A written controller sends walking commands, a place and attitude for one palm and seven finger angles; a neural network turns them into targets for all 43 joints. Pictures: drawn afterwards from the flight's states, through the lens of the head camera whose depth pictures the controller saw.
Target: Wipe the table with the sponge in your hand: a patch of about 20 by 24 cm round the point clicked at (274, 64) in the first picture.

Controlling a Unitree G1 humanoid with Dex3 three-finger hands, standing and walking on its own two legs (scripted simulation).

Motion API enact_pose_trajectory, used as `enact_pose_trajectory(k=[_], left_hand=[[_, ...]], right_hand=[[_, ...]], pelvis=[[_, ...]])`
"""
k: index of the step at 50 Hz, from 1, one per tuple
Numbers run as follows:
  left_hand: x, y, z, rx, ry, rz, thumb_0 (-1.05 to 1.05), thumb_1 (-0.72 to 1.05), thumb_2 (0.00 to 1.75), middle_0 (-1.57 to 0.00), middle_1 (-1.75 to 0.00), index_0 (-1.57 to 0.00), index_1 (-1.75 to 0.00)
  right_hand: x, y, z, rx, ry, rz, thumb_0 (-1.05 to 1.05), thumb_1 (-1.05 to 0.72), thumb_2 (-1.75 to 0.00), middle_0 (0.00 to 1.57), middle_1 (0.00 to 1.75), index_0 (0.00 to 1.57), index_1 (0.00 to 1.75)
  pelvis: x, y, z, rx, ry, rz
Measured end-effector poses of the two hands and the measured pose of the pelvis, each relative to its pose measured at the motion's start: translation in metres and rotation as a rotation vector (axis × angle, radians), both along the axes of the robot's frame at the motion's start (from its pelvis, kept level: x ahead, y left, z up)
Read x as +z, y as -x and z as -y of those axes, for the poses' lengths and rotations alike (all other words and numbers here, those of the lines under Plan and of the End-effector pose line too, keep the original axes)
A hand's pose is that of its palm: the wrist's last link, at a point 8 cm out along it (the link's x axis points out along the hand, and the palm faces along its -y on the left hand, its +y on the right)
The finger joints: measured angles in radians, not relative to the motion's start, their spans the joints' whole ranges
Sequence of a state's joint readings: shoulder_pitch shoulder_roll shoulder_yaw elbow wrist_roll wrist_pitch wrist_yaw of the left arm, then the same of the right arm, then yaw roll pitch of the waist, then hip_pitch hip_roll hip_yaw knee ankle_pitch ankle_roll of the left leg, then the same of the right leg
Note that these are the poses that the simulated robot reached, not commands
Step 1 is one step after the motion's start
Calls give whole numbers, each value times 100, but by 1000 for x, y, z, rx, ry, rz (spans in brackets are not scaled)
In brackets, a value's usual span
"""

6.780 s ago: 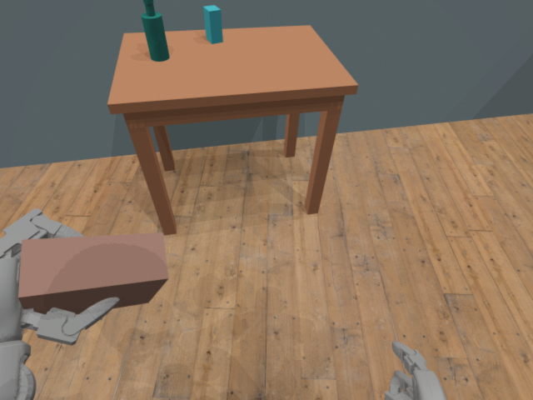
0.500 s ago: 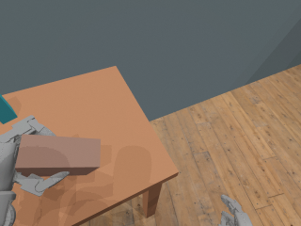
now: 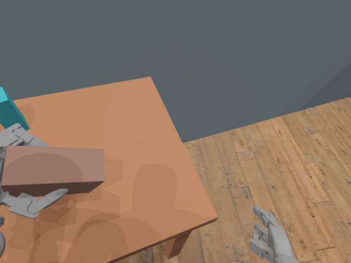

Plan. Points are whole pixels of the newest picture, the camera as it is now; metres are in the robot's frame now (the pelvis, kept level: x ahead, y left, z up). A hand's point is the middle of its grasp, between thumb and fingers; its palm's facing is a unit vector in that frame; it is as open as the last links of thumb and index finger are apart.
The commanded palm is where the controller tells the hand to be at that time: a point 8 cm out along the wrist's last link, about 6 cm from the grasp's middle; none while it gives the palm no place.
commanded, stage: look again from close up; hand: left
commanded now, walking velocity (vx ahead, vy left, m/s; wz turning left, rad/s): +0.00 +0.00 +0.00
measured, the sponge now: (70, 173) +0.24 +0.22 +0.12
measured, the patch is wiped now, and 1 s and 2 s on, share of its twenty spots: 0.00 0.00 0.00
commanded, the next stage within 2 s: come to a stop and stand still in 0.40 s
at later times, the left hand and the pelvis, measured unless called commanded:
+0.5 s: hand (60, 194) +0.19 +0.21 +0.15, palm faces +0.35 -0.87 -0.34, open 9.6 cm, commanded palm +0.13 +0.25 +0.18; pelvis -0.03 -0.03 +0.00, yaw +0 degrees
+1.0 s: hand (23, 137) +0.24 +0.26 +0.21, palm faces +0.48 -0.75 -0.46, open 9.6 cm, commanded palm +0.14 +0.25 +0.18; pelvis -0.02 -0.03 +0.00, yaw +0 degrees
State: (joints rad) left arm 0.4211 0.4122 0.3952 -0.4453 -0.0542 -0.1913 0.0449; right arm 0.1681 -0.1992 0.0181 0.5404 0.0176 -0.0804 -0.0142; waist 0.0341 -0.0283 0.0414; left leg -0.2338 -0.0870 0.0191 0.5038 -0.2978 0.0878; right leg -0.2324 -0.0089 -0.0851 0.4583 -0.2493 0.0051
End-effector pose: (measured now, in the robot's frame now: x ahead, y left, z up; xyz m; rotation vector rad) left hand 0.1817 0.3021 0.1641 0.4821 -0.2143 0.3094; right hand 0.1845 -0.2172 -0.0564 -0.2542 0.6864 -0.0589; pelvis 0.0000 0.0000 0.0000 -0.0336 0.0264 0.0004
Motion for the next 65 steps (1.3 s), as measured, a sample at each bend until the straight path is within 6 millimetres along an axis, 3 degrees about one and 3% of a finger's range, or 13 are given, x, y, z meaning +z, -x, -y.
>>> enact_pose_trajectory(k=[4, 9, 13, 18, 22, 27, 34, 41, 47, 50, 57, 61, 65], left_hand=[[-1, 7, 11, 6, 41, 24, 0, -45, 101, -81, -134, -80, -134], [21, 12, 31, -45, 7, 91, 0, -45, 101, -81, -134, -80, -134], [32, 16, 33, -37, -33, 105, 0, -45, 101, -81, -134, -80, -134], [17, 24, 31, 18, 3, 34, 0, -45, 101, -81, -134, -80, -134], [0, 30, 42, 28, 68, -14, 0, -45, 101, -81, -134, -80, -134], [0, 31, 59, -10, 89, 18, 0, -45, 101, -81, -134, -80, -134], [19, 25, 59, -39, 18, 79, 0, -45, 101, -81, -134, -80, -134], [4, 21, 48, -17, 46, 18, 0, -45, 101, -81, -134, -80, -134], [51, -10, 10, 39, -149, 201, 0, -45, 101, -81, -134, -80, -134], [60, -17, 5, 44, -162, 228, 0, -45, 101, -81, -134, -80, -134], [16, -14, 32, -101, -86, 23, 0, -45, 101, -81, -134, -80, -134], [3, -13, 11, -58, -102, -39, 0, -45, 101, -81, -134, -80, -134], [9, -11, -9, 5, -121, -11, 0, -45, 101, -81, -134, -80, -134]], right_hand=[[1, 5, 5, 24, 32, -12, 1, -91, -90, 20, 30, 20, 30], [-2, 15, 6, 23, 1, -9, 1, -91, -90, 20, 30, 20, 30], [-7, 29, 8, -6, -42, -12, 1, -91, -90, 20, 30, 20, 30], [-14, 50, 20, -43, -56, -37, 1, -91, -90, 20, 30, 20, 30], [-15, 65, 34, -56, -30, -58, 1, -91, -90, 20, 30, 20, 30], [-11, 73, 50, -62, 10, -54, 2, -91, -90, 20, 30, 20, 30], [-6, 70, 62, -84, 21, -19, 2, -91, -90, 20, 30, 20, 30], [-6, 64, 56, -95, 23, -29, 2, -91, -90, 20, 30, 20, 30], [-17, 53, 33, 42, 10, -74, 1, -91, -90, 20, 30, 20, 30], [-19, 47, 27, 51, -25, -78, 2, -91, -90, 20, 30, 20, 30], [-24, 36, 27, 21, -29, -115, 1, -91, -90, 20, 30, 20, 30], [-24, 27, 29, 36, 20, -157, 1, -91, -90, 20, 30, 20, 30], [-19, 13, 26, 77, 51, -151, 2, -91, -90, 20, 30, 20, 30]], pelvis=[[0, 5, 3, 1, -17, 18], [1, 10, 8, 7, -15, 37], [3, 14, 15, 7, -8, 35], [4, 20, 24, -3, -9, 28], [4, 23, 30, -5, -12, 31], [4, 28, 37, -1, -12, 36], [3, 28, 39, -3, -1, 18], [4, 19, 33, -14, -7, 14], [-1, 22, 33, 23, -14, 3], [-1, 15, 29, 8, -13, -24], [0, -5, 14, 10, -18, -53], [0, -9, 12, 39, -18, -56], [-1, -8, 9, 58, -17, -58]])
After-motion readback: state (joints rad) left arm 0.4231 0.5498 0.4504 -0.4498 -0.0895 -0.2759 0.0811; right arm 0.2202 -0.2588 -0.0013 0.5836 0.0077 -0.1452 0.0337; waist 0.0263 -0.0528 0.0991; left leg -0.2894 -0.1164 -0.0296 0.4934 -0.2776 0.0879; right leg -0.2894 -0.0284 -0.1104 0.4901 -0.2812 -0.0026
